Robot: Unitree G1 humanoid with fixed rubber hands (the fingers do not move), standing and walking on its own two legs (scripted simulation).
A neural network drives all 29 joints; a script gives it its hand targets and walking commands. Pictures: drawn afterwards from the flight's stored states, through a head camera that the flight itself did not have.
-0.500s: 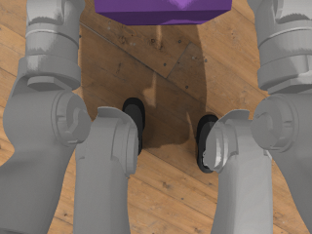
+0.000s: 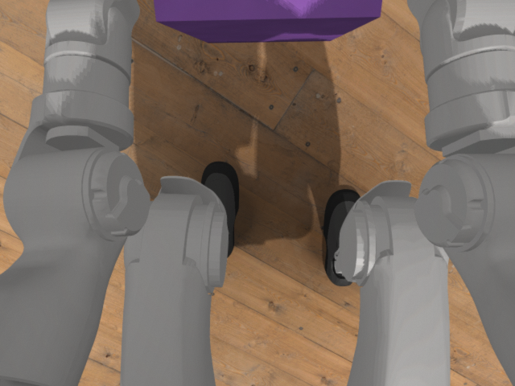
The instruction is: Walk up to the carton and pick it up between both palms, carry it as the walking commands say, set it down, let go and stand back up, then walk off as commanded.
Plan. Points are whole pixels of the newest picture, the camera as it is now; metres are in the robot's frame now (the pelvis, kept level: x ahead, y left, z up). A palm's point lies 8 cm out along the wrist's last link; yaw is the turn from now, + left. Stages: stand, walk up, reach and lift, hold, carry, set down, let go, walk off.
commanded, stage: set down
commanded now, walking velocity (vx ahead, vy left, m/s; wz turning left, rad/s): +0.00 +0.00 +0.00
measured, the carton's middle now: out of the picture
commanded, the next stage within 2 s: let go in 1.80 s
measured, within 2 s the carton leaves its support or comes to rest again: neither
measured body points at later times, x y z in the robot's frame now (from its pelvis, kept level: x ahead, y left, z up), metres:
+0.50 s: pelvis +0.00 +0.00 +0.00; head +0.40 +0.01 +0.20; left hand +0.55 +0.22 -0.22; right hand +0.59 -0.13 -0.20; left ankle +0.13 +0.12 -0.37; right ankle +0.08 -0.13 -0.37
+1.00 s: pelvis -0.02 +0.00 +0.04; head +0.36 +0.01 +0.27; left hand +0.58 +0.23 -0.08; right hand +0.60 -0.14 -0.08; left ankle +0.13 +0.12 -0.37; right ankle +0.08 -0.13 -0.37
